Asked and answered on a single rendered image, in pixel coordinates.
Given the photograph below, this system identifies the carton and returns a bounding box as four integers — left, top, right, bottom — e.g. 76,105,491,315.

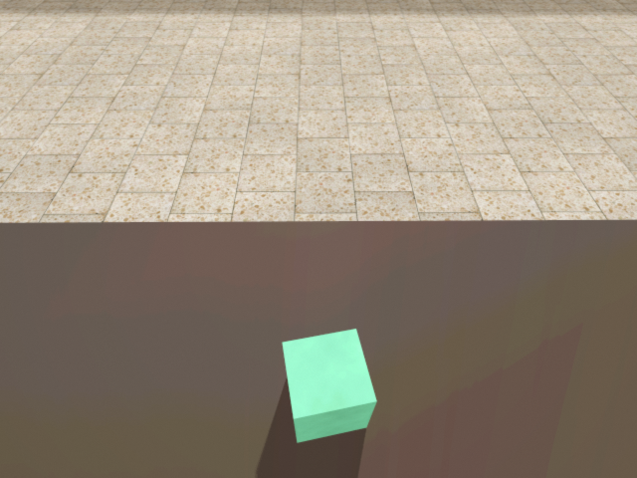
283,329,377,443

